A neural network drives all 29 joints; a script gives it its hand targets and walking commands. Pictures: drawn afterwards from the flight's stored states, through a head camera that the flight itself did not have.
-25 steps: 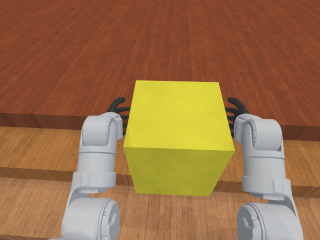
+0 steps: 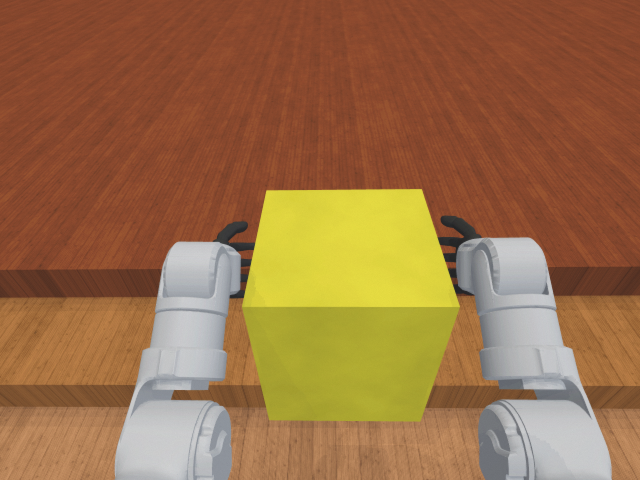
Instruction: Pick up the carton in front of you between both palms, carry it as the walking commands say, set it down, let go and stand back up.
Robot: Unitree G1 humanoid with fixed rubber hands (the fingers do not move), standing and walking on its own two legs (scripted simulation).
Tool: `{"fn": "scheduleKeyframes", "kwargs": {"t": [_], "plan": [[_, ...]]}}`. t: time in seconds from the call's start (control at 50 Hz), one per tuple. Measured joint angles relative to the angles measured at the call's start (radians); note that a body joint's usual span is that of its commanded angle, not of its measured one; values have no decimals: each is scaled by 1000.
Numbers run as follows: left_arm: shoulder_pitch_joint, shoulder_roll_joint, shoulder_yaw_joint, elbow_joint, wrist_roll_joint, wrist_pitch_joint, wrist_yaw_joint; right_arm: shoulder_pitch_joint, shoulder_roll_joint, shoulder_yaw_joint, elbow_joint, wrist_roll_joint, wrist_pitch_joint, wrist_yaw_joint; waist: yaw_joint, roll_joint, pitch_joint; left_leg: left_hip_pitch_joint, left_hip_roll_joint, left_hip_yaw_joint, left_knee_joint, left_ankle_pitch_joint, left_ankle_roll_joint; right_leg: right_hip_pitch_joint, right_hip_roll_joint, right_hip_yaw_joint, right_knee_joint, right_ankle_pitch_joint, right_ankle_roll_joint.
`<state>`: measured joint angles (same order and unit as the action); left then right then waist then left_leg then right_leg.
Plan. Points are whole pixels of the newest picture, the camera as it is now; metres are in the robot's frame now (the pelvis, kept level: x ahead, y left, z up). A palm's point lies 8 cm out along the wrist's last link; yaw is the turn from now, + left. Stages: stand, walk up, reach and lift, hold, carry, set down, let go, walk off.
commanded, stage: carry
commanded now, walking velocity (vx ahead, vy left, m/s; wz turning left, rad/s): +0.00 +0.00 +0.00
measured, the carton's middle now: (344, 306) +0.35 +0.00 +0.05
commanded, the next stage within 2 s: none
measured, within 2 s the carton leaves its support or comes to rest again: neither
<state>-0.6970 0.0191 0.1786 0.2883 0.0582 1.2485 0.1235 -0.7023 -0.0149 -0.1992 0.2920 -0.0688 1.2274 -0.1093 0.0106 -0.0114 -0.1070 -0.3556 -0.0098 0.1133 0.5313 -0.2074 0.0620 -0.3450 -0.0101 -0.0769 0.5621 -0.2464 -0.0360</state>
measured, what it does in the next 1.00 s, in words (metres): stands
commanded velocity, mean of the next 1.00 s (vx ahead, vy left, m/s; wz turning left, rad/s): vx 0.00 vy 0.00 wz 0.00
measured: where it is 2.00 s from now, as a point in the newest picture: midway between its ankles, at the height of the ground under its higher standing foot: outside the picture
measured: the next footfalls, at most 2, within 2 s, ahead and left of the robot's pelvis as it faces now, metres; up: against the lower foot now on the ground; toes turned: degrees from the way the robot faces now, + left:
none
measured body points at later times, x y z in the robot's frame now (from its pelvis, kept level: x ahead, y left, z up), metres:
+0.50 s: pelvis +0.00 -0.01 +0.00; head -0.02 -0.01 +0.45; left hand +0.36 +0.14 +0.12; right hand +0.36 -0.16 +0.13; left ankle +0.05 +0.08 -0.73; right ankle +0.03 -0.10 -0.73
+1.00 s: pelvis +0.00 -0.01 +0.00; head -0.02 -0.01 +0.45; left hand +0.36 +0.14 +0.12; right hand +0.36 -0.17 +0.12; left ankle +0.05 +0.09 -0.73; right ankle +0.03 -0.10 -0.73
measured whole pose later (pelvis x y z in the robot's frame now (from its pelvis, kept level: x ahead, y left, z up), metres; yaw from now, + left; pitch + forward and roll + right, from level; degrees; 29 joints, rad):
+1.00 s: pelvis +0.00 -0.01 +0.00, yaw -1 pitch +1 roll +0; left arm -0.68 0.01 0.19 0.24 0.06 1.24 0.13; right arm -0.69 -0.01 -0.20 0.25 -0.07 1.22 -0.11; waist 0.00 0.00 -0.08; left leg -0.36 0.02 0.12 0.54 -0.21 0.04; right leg -0.34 0.01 -0.09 0.55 -0.24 -0.05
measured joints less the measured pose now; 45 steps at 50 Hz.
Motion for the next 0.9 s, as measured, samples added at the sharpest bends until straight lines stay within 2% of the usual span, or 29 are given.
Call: {"fn": "scheduleKeyframes", "kwargs": {"t": [0.3,0.9], "plan": [[10,-14,14,-48,7,-1,4,8,2,-2,-42,6,-2,-4,-13,9,22,0,13,0,13,-13,-9,6,10,-4,-1,-6,-7],[15,-12,12,-44,4,-6,4,9,2,0,-36,3,-6,-5,-9,10,23,-1,26,2,8,-2,-18,4,17,-10,-10,8,-16]]}}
